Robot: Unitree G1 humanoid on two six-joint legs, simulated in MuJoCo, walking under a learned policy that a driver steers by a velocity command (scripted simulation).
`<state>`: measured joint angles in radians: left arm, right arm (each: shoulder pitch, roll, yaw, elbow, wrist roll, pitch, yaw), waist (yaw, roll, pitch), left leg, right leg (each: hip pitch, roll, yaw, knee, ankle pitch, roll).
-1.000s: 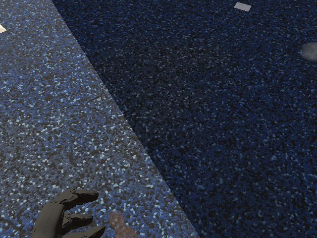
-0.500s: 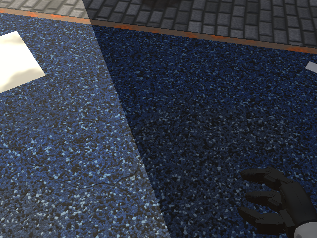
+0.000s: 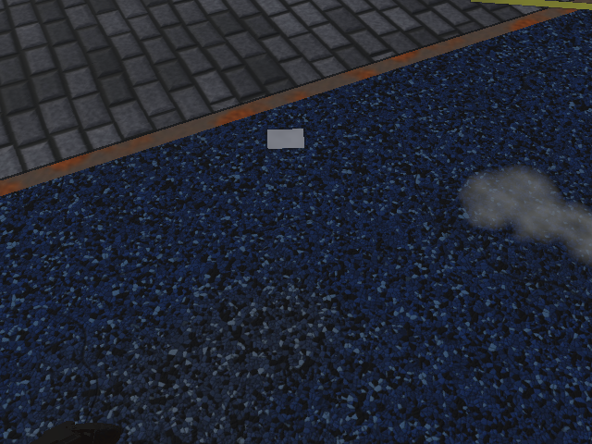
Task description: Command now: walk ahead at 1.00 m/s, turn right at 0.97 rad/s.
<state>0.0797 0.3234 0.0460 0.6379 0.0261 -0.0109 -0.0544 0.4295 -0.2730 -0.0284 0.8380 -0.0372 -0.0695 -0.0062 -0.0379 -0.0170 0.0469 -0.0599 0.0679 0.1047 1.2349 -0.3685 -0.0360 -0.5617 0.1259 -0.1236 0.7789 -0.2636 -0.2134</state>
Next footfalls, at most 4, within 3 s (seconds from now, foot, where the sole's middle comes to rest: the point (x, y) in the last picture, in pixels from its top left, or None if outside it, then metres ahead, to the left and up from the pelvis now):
0.36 left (255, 393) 0.56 0.09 -0.73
0.70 right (355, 425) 0.49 -0.12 -0.73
1.10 left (225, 426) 0.49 0.16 -0.73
1.58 right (311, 378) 0.59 -0.03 -0.73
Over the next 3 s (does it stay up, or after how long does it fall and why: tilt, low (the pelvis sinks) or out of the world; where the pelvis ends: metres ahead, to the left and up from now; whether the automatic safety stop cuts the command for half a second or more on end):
stays up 0.64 -0.04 0.05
